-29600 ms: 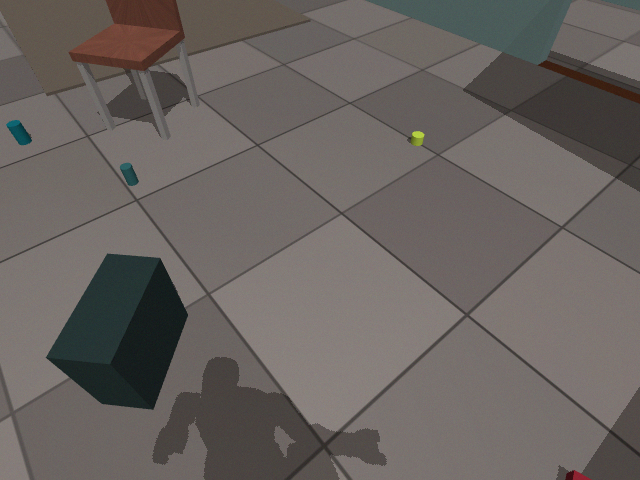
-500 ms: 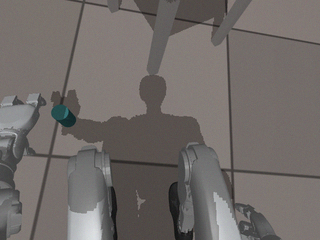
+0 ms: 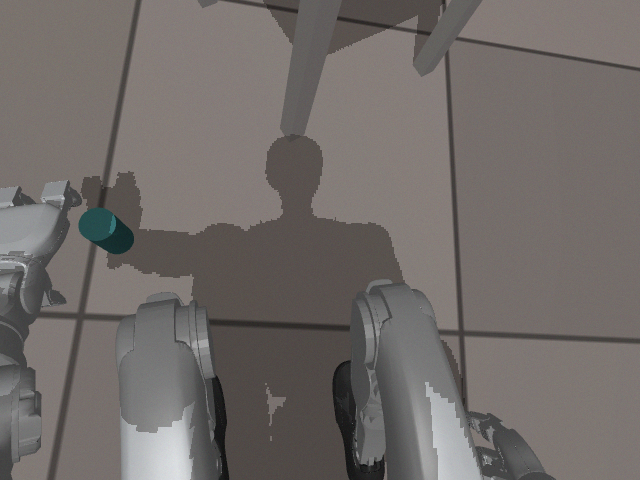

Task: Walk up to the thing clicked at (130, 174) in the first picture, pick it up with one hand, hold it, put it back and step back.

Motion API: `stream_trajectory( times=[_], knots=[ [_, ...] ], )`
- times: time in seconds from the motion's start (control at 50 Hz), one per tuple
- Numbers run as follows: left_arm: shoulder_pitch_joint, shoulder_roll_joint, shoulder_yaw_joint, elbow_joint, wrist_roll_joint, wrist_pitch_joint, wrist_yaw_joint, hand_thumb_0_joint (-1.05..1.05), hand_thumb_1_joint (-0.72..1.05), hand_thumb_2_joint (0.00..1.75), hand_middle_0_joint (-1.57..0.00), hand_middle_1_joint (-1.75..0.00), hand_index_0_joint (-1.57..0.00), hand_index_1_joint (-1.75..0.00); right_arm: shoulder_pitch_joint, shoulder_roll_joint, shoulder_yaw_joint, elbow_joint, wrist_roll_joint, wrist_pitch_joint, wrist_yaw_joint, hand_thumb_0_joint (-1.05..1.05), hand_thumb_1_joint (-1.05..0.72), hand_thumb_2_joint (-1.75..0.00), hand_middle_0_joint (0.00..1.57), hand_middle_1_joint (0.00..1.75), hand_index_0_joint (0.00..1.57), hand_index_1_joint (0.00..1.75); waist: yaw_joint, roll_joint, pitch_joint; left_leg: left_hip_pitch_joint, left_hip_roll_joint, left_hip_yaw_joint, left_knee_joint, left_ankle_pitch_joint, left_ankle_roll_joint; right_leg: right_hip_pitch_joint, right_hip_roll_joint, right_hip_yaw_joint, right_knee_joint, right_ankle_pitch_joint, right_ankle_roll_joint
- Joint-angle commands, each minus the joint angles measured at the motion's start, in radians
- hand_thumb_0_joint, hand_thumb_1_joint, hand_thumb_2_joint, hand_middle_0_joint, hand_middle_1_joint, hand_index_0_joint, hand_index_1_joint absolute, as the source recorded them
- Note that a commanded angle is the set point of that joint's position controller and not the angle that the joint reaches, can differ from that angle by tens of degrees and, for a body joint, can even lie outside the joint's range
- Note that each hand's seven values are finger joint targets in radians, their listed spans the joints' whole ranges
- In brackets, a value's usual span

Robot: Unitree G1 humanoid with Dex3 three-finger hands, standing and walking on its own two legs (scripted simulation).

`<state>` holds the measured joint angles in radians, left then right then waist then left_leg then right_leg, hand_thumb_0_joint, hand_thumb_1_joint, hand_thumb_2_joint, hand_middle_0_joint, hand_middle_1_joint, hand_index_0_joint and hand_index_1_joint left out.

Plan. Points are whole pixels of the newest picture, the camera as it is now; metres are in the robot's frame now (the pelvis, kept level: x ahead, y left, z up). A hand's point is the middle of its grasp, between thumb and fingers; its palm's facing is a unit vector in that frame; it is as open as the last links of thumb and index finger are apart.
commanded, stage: rise first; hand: left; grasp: from above
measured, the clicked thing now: (108, 232) +0.45 +0.31 -0.28
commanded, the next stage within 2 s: approach in 0.18 s
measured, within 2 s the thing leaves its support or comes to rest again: neither
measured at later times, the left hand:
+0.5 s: hand (72, 244) +0.40 +0.32 -0.18, palm faces -0.45 -0.07 -0.89, open 14.1 cm
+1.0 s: hand (84, 229) +0.42 +0.30 -0.17, palm faces -0.55 -0.10 -0.83, open 14.1 cm
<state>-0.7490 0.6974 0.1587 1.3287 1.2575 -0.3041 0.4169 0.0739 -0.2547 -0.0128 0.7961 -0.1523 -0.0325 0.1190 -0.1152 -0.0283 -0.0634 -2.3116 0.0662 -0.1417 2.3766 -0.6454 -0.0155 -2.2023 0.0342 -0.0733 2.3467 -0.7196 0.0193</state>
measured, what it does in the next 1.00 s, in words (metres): stands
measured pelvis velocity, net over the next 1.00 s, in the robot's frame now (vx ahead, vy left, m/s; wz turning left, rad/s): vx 0.00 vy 0.00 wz -0.02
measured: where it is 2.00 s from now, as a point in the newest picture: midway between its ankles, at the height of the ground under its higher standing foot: (286, 451)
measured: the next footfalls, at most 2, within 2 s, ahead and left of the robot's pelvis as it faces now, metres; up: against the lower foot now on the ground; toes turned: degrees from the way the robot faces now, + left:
none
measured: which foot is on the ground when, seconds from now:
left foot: down 0.00-1.00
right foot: down 0.00-1.00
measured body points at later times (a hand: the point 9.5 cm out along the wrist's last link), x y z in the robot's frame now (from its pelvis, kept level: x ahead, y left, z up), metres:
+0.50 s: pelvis +0.00 +0.00 -0.01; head +0.23 +0.07 +0.37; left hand +0.42 +0.32 -0.13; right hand +0.10 -0.27 -0.13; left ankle +0.09 +0.14 -0.30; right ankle +0.09 -0.12 -0.30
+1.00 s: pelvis +0.00 +0.00 +0.01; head +0.23 +0.05 +0.39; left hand +0.45 +0.30 -0.12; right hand +0.03 -0.27 -0.11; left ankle +0.09 +0.14 -0.30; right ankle +0.09 -0.12 -0.30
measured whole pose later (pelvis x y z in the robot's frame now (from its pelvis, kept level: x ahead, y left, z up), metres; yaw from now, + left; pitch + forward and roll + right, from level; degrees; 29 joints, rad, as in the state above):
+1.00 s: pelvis +0.00 +0.00 +0.01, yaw -1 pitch +32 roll -7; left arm -0.89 0.72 0.10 1.45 1.18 -0.19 0.31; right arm 0.17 -0.26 0.07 0.76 -0.13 -0.03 0.12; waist -0.21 0.00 -0.03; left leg -2.29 0.08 -0.15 2.36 -0.65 -0.01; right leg -2.19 0.05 -0.08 2.32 -0.70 0.02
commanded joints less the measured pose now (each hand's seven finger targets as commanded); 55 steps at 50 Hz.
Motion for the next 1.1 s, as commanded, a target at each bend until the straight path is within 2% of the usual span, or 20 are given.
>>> stream_trajectory(
  times=[0.0,0.04,0.1,0.2,0.24,0.26,0.32,0.42,0.44,0.46,0.48,0.54,0.62,0.72,0.76,0.82,0.88,0.92,1.0,1.08],
  knots=[
    [-0.233,0.282,0.04,-0.124,-0.024,-0.002,0.04,0.0,-0.51,0.97,-0.08,-1.02,-0.09,-1.0,0.167,-0.221,-0.07,-0.022,0.0,-0.017,-0.009,0.0,-0.9,-0.9,0.2,0.3,0.2,0.3,0.016,0.204,-0.651,0.526,-0.037,0.102,-0.198,0.133,0.043,0.271,0.025,-0.066,-0.272,0.209,-0.05],
    [-0.232,0.297,0.048,-0.127,-0.023,-0.004,0.042,0.0,-0.52,0.97,-0.09,-0.99,-0.1,-0.99,0.162,-0.218,-0.069,-0.018,0.002,-0.014,-0.008,0.0,-0.9,-0.9,0.2,0.3,0.2,0.3,0.028,0.216,-0.658,0.524,-0.04,0.103,-0.206,0.126,0.04,0.265,0.026,-0.065,-0.269,0.196,-0.053],
    [-0.239,0.28,0.038,-0.106,-0.017,-0.005,0.047,0.0,-0.53,0.98,-0.07,-1.02,-0.08,-1.01,0.162,-0.225,-0.068,-0.019,-0.004,-0.015,-0.007,0.0,-0.9,-0.9,0.2,0.3,0.2,0.3,0.01,0.215,-0.639,0.523,-0.037,0.093,-0.206,0.109,0.038,0.239,0.027,-0.078,-0.255,0.178,-0.056],
    [-0.25,0.3,0.046,-0.117,-0.011,-0.006,0.06,0.0,-0.52,0.98,-0.07,-1.03,-0.08,-1.01,0.159,-0.22,-0.062,-0.019,-0.007,-0.016,-0.007,0.0,-0.9,-0.9,0.2,0.3,0.2,0.3,0.021,0.23,-0.662,0.526,-0.038,0.1,-0.193,0.123,0.038,0.257,0.03,-0.07,-0.258,0.196,-0.054],
    [-0.244,0.279,0.036,-0.086,-0.009,0.0,0.063,0.0,-0.52,0.97,-0.07,-1.03,-0.08,-1.02,0.156,-0.224,-0.062,-0.013,-0.008,-0.016,-0.006,0.0,-0.9,-0.9,0.2,0.3,0.2,0.3,0.009,0.225,-0.643,0.521,-0.039,0.096,-0.196,0.115,0.037,0.235,0.029,-0.075,-0.248,0.186,-0.055],
    [-0.266,0.279,0.034,-0.098,-0.012,-0.003,0.066,0.0,-0.6,1.05,-0.08,-0.98,-0.06,-1.01,0.151,-0.225,-0.059,-0.018,-0.011,-0.016,-0.006,0.0,-0.91,-0.9,0.2,0.3,0.2,0.3,0.002,0.228,-0.629,0.499,-0.041,0.097,-0.194,0.106,0.039,0.231,0.028,-0.075,-0.252,0.18,-0.054],
    [-0.311,0.263,0.006,-0.059,-0.007,0.002,0.07,0.0,-0.53,0.98,-0.06,-1.04,-0.07,-1.02,0.168,-0.23,-0.051,-0.009,-0.016,-0.02,-0.007,0.0,-0.9,-0.89,0.2,0.3,0.2,0.3,-0.033,0.184,-0.614,0.476,-0.038,0.092,-0.172,0.102,0.045,0.237,0.029,-0.074,-0.261,0.186,-0.047],
    [-0.436,0.225,-0.055,-0.069,-0.004,0.01,0.09,0.0,-0.53,0.97,-0.06,-1.06,-0.08,-1.04,0.19,-0.232,-0.041,0.008,-0.022,-0.038,-0.011,0.0,-0.9,-0.9,0.2,0.3,0.2,0.3,-0.069,0.224,-0.63,0.505,-0.033,0.087,-0.163,0.092,0.039,0.215,0.032,-0.075,-0.265,0.181,-0.048],
    [-0.478,0.207,-0.069,-0.053,-0.002,0.016,0.097,0.0,-0.52,0.97,-0.06,-1.06,-0.08,-1.04,0.197,-0.237,-0.037,0.011,-0.025,-0.042,-0.01,0.0,-0.9,-0.89,0.2,0.3,0.2,0.3,-0.095,0.242,-0.631,0.516,-0.03,0.078,-0.163,0.09,0.035,0.194,0.03,-0.086,-0.249,0.179,-0.049],
    [-0.5,0.185,-0.091,-0.045,-0.001,0.023,0.102,0.0,-0.54,0.98,-0.06,-1.07,-0.08,-1.05,0.205,-0.234,-0.031,0.013,-0.028,-0.047,-0.009,0.0,-0.9,-0.9,0.2,0.3,0.2,0.3,-0.105,0.261,-0.625,0.517,-0.03,0.078,-0.164,0.096,0.033,0.196,0.033,-0.086,-0.249,0.19,-0.051],
    [-0.532,0.188,-0.088,-0.055,0.0,0.033,0.109,0.0,-0.54,0.98,-0.06,-1.06,-0.07,-1.05,0.211,-0.241,-0.029,0.014,-0.029,-0.049,-0.011,0.0,-0.9,-0.9,0.2,0.3,0.2,0.3,-0.11,0.274,-0.655,0.545,-0.029,0.073,-0.169,0.108,0.031,0.193,0.033,-0.096,-0.244,0.2,-0.05],
    [-0.526,0.232,-0.055,-0.04,0.01,0.082,0.133,0.0,-0.54,0.98,-0.06,-1.07,-0.07,-1.05,0.219,-0.246,-0.022,0.004,-0.029,-0.05,-0.011,0.0,-0.9,-0.9,0.2,0.3,0.2,0.3,-0.084,0.334,-0.707,0.595,-0.028,0.081,-0.183,0.145,0.024,0.213,0.031,-0.099,-0.23,0.235,-0.056],
    [-0.537,0.273,-0.025,-0.009,0.006,0.162,0.124,0.0,-0.56,1.0,-0.06,-1.05,-0.06,-1.04,0.224,-0.249,-0.013,-0.018,-0.019,-0.039,-0.009,0.0,-0.9,-0.9,0.2,0.3,0.2,0.3,-0.078,0.354,-0.709,0.565,-0.027,0.095,-0.2,0.143,0.031,0.233,0.03,-0.092,-0.242,0.249,-0.056],
    [-0.462,0.274,-0.019,0.053,-0.04,0.235,0.057,0.0,-0.55,0.98,-0.06,-1.05,-0.07,-1.04,0.236,-0.239,-0.002,-0.046,0.003,-0.02,-0.005,0.0,-0.9,-0.9,0.2,0.3,0.2,0.3,-0.068,0.255,-0.703,0.485,-0.032,0.107,-0.201,0.157,0.054,0.336,0.036,-0.074,-0.28,0.277,-0.045],
    [-0.419,0.26,-0.041,0.082,-0.065,0.242,0.012,0.0,-0.55,0.98,-0.06,-1.05,-0.07,-1.04,0.232,-0.231,0.002,-0.054,0.013,-0.016,-0.004,0.0,-0.9,-0.9,0.2,0.3,0.2,0.3,-0.069,0.201,-0.67,0.431,-0.033,0.108,-0.206,0.146,0.062,0.376,0.042,-0.066,-0.295,0.268,-0.041],
    [-0.328,0.28,-0.032,0.094,-0.091,0.226,-0.052,0.0,-0.55,0.97,-0.06,-1.06,-0.08,-1.04,0.237,-0.226,0.005,-0.068,0.029,-0.008,-0.005,0.0,-0.9,-0.9,0.2,0.3,0.2,0.3,-0.055,0.128,-0.622,0.376,-0.036,0.11,-0.207,0.144,0.07,0.445,0.044,-0.056,-0.313,0.263,-0.034],
    [-0.305,0.271,-0.041,0.06,-0.105,0.17,-0.089,0.0,-0.52,0.94,-0.06,-1.06,-0.08,-1.03,0.234,-0.225,0.006,-0.075,0.031,-0.007,-0.004,0.0,-0.9,-0.89,0.2,0.3,0.2,0.3,-0.063,0.106,-0.582,0.358,-0.037,0.1,-0.206,0.117,0.068,0.43,0.042,-0.059,-0.308,0.232,-0.034],
    [-0.393,0.289,-0.045,-0.024,-0.097,0.109,-0.088,0.0,-0.52,0.94,-0.06,-1.05,-0.09,-1.02,0.236,-0.234,0.009,-0.069,0.027,-0.007,-0.007,0.0,-0.9,-0.89,0.2,0.3,0.2,0.3,-0.083,0.143,-0.579,0.376,-0.035,0.091,-0.194,0.1,0.062,0.384,0.042,-0.063,-0.302,0.215,-0.04],
    [-0.445,0.258,-0.065,-0.032,-0.063,0.005,-0.025,0.0,-0.51,0.93,-0.07,-1.04,-0.09,-1.01,0.237,-0.243,0.016,-0.049,0.005,-0.02,-0.01,0.0,-0.89,-0.89,0.2,0.3,0.2,0.3,-0.115,0.221,-0.548,0.432,-0.031,0.074,-0.179,0.071,0.041,0.283,0.043,-0.085,-0.28,0.174,-0.048],
    [-0.469,0.267,-0.055,-0.036,-0.007,-0.037,0.071,0.0,-0.53,0.96,-0.06,-1.03,-0.08,-1.02,0.237,-0.251,0.018,-0.029,-0.023,-0.03,-0.01,0.0,-0.9,-0.9,0.2,0.3,0.2,0.3,-0.114,0.296,-0.596,0.513,-0.031,0.069,-0.181,0.091,0.027,0.245,0.042,-0.101,-0.254,0.183,-0.052]
  ],
)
